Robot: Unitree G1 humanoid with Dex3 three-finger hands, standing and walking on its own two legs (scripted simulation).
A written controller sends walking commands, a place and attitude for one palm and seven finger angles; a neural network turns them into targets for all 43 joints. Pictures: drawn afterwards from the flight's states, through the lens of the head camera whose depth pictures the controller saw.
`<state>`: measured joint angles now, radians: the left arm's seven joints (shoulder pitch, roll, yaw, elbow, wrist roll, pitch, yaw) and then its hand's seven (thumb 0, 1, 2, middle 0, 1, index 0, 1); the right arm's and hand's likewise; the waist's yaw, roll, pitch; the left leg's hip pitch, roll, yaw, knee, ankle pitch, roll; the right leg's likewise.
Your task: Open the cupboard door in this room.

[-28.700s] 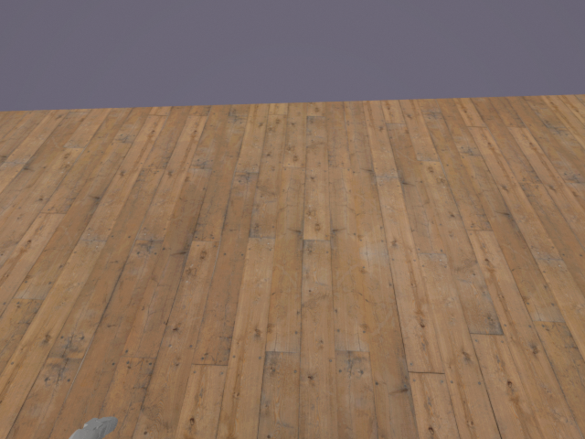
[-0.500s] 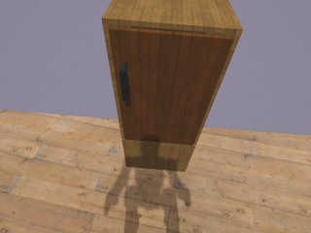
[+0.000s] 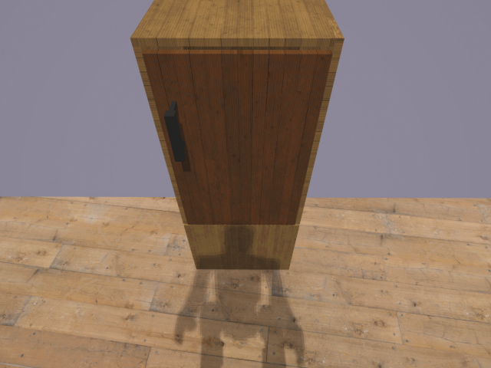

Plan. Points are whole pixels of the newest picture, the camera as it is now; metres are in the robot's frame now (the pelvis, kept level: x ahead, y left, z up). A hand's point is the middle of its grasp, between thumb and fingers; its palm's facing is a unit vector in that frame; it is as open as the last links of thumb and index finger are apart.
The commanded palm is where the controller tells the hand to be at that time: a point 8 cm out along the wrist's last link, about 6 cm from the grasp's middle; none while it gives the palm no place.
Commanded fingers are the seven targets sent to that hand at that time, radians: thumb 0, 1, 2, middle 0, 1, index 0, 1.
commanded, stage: come to a stop and stand still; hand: left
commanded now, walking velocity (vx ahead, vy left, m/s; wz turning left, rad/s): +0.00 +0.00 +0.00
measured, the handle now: (176, 131) +0.59 +0.19 +0.04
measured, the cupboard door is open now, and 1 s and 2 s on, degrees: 0 0 0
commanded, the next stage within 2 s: look again from close up in 0.24 s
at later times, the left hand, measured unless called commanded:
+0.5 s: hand out of the picture +0.03 +0.19 -0.17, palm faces +0.00 -0.98 -0.18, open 7.4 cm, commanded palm none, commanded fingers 0.00 0.90 0.90 -0.20 -0.30 -0.20 -0.30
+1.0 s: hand out of the picture +0.09 +0.23 -0.15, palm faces +0.12 -0.97 -0.23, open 7.4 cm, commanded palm +0.12 +0.27 -0.06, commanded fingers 0.00 0.81 0.86 -0.21 -0.36 -0.21 -0.36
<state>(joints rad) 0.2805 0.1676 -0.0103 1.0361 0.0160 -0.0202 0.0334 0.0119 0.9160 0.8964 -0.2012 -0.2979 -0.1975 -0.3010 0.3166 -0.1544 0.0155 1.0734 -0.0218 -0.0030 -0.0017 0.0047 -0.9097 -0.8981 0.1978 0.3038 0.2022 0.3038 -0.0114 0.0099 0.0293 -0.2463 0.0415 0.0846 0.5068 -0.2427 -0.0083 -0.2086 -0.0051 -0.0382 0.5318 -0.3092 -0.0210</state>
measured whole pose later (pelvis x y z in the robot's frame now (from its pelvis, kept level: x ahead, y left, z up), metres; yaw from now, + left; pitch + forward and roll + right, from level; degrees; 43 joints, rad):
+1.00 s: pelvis +0.02 +0.02 +0.00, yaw +0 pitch +0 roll +0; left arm 0.34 0.20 0.05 0.74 -0.04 0.05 0.04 0.01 0.90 0.90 -0.20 -0.30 -0.20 -0.30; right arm 0.25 -0.20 0.01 1.01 0.01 -0.07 -0.03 0.01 -0.91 -0.90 0.20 0.30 0.21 0.30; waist 0.01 -0.01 0.04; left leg -0.21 0.01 0.10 0.47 -0.25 0.02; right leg -0.17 -0.03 -0.02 0.47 -0.30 0.01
